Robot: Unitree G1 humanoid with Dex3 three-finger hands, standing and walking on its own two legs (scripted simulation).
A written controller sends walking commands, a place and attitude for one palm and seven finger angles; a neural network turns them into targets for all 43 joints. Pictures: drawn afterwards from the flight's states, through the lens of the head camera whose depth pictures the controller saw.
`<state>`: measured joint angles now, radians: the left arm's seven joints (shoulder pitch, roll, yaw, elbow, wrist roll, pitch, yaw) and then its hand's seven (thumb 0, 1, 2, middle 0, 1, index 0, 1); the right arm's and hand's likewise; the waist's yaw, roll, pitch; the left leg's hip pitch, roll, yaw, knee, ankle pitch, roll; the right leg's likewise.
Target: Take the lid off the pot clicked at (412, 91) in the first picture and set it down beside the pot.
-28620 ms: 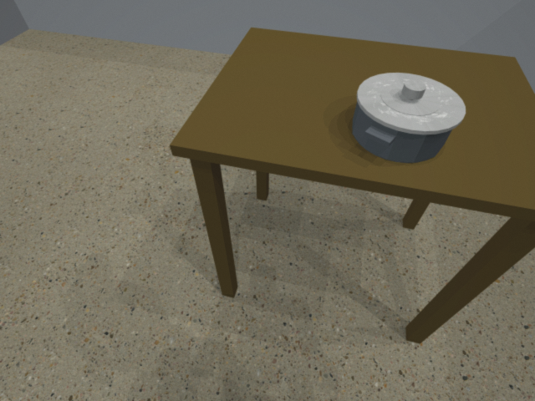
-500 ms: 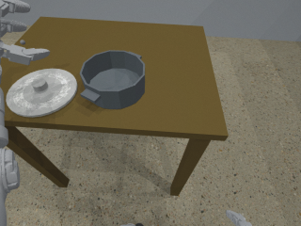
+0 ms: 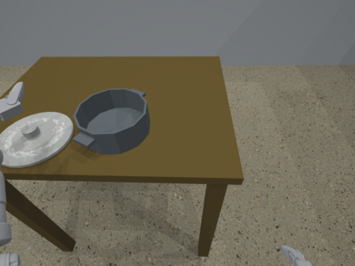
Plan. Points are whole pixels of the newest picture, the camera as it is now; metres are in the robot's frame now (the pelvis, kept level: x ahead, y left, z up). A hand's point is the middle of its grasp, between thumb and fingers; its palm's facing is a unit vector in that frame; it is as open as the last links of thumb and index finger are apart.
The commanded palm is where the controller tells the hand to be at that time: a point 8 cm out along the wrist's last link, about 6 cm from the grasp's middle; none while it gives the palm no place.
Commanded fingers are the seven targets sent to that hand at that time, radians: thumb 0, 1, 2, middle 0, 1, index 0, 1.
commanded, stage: draw the hand back to the body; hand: left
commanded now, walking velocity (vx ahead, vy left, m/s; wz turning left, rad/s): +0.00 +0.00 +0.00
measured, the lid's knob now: (30, 130) +0.43 +0.45 +0.06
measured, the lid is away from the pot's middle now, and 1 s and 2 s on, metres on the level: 0.23 0.23 0.23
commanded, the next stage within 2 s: step back with the hand held close in 1.10 s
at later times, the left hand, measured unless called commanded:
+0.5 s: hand (8, 130) +0.26 +0.28 +0.25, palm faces +0.55 -0.79 -0.27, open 7.5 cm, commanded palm +0.20 +0.31 +0.25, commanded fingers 0.00 0.90 0.90 -0.20 -0.30 -0.20 -0.30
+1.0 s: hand (0, 183) +0.17 +0.25 +0.24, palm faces +0.42 -0.82 -0.38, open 7.4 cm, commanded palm +0.12 +0.29 +0.24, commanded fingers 0.00 0.90 0.90 -0.20 -0.30 -0.20 -0.30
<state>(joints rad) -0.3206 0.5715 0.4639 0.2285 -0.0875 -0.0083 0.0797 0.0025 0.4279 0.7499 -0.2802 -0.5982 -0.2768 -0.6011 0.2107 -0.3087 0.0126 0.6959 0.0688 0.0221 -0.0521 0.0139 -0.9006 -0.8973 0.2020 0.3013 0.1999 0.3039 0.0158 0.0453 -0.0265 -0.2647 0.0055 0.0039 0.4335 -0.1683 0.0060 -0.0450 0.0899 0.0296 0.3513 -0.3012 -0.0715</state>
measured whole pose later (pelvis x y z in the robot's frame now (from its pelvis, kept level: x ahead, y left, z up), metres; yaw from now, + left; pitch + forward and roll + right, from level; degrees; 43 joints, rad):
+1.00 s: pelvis -0.01 +0.01 +0.00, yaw +1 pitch -4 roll +0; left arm 0.42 0.40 0.40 -0.62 -0.15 -0.10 0.05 0.01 0.88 0.90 -0.21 -0.30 -0.21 -0.30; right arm 0.14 -0.22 0.02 0.68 0.00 -0.07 -0.05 0.02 -0.90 -0.90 0.20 0.30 0.20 0.30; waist 0.08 0.06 0.01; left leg -0.18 -0.01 0.00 0.40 -0.14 0.02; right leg 0.04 0.07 0.02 0.32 -0.28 -0.06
